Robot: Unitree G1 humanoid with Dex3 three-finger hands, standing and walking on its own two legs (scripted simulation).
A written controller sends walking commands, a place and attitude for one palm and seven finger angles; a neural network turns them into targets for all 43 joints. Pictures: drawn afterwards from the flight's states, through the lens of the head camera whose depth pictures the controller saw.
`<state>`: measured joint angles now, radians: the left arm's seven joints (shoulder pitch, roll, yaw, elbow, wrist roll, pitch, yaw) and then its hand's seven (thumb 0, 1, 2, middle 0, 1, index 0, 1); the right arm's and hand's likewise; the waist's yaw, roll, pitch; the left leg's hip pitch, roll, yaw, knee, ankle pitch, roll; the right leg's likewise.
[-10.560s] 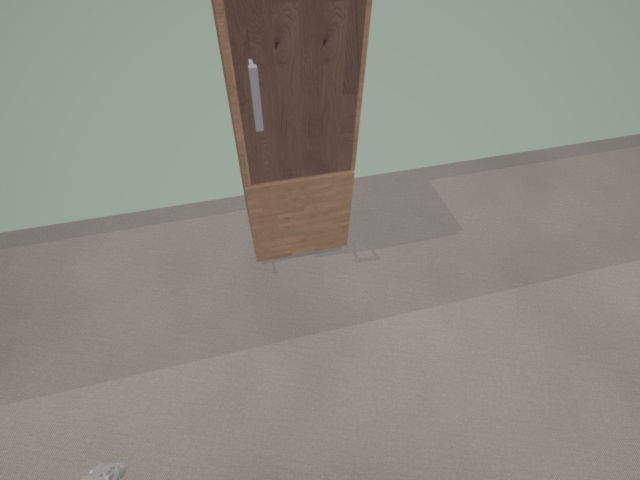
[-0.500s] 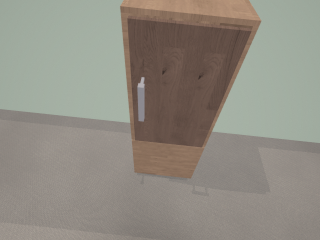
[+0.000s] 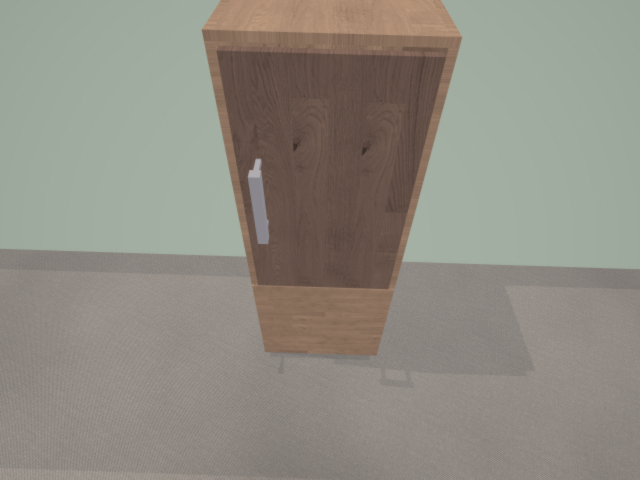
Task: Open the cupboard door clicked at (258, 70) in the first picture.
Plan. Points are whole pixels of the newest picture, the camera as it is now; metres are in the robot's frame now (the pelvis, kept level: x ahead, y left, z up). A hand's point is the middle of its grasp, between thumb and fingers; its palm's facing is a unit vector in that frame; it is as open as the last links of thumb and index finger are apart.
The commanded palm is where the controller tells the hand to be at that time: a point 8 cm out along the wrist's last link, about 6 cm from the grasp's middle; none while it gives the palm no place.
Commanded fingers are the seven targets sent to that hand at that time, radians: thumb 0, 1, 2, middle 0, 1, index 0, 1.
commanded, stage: come to a stop and stand still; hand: left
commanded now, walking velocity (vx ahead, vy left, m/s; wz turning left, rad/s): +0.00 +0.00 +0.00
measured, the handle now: (260, 203) +0.61 +0.15 -0.04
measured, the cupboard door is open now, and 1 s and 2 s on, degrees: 0 0 0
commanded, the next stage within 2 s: look again from close up in 0.14 s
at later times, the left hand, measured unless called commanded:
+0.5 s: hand out of the picture +0.03 +0.20 -0.18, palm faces +0.05 -0.97 -0.24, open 7.4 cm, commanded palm none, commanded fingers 0.00 0.90 0.90 -0.20 -0.30 -0.20 -0.30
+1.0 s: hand out of the picture -0.03 +0.24 -0.18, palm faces +0.01 -0.97 -0.25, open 7.4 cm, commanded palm none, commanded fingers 0.00 0.90 0.90 -0.20 -0.30 -0.20 -0.30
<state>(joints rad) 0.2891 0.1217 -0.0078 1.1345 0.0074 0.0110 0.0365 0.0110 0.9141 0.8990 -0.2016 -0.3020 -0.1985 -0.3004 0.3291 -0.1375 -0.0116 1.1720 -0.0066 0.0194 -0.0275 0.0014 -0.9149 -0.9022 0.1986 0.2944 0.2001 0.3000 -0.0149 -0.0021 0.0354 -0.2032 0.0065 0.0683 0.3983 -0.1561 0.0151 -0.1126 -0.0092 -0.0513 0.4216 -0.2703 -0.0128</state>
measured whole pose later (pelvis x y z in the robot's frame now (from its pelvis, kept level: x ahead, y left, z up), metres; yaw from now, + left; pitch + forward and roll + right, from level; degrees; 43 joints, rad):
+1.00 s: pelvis -0.03 +0.04 +0.00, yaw +1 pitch -3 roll -1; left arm 0.33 0.24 0.00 1.04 0.03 0.02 0.03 0.01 0.91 0.90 -0.20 -0.30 -0.20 -0.30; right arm 0.24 -0.23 -0.02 1.05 -0.02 0.02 0.00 0.00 -0.91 -0.90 0.20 0.29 0.20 0.30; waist 0.00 -0.01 0.00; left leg -0.25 -0.03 0.07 0.42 -0.13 0.06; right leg -0.16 -0.04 -0.05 0.45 -0.26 0.02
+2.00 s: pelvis +0.06 -0.06 -0.01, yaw -1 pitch -1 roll -2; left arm 0.40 0.10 0.02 1.08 0.03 -0.02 0.02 0.01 0.91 0.90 -0.20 -0.30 -0.20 -0.30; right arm 0.26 -0.16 -0.06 1.01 -0.02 -0.02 0.00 0.00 -0.91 -0.90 0.20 0.29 0.20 0.30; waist 0.01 0.00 0.00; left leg -0.35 0.07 0.13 0.62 -0.26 0.01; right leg -0.15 0.00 -0.13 0.46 -0.29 -0.02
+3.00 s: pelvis +0.04 -0.06 +0.00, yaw +0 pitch -1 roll -1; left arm 0.39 0.10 -0.01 1.10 0.03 0.01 0.03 0.01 0.91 0.90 -0.20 -0.30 -0.20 -0.30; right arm 0.37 -0.10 -0.02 1.10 -0.02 0.01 -0.01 0.00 -0.91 -0.90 0.20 0.29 0.20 0.30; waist -0.02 0.01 0.04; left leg -0.29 0.02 0.12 0.44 -0.13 0.05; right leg -0.16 -0.03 -0.14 0.46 -0.27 -0.01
